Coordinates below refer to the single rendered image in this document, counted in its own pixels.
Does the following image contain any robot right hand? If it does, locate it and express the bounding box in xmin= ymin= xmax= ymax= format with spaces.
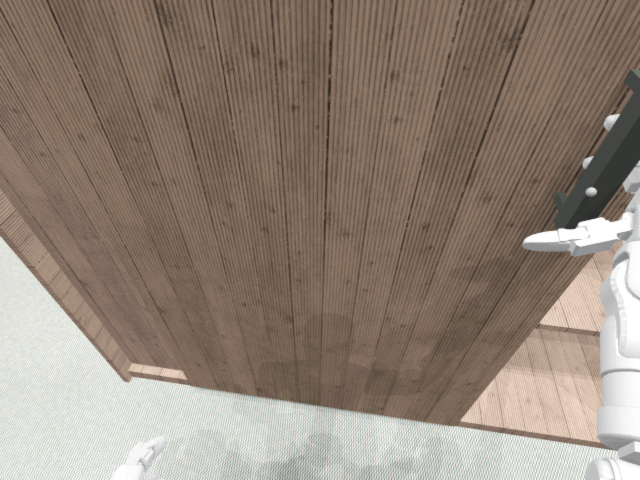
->
xmin=523 ymin=114 xmax=640 ymax=257

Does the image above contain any right robot forearm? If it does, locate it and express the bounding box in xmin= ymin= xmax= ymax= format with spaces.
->
xmin=597 ymin=241 xmax=640 ymax=466

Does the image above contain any wardrobe door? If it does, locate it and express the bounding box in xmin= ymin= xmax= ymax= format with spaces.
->
xmin=0 ymin=47 xmax=182 ymax=371
xmin=0 ymin=0 xmax=640 ymax=427

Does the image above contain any robot right upper arm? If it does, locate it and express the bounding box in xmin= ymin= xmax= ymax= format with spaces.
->
xmin=585 ymin=457 xmax=640 ymax=480

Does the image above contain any handle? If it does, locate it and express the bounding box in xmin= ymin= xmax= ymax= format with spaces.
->
xmin=553 ymin=69 xmax=640 ymax=230

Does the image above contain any robot left hand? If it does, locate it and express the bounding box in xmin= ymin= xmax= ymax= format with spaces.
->
xmin=110 ymin=436 xmax=167 ymax=480

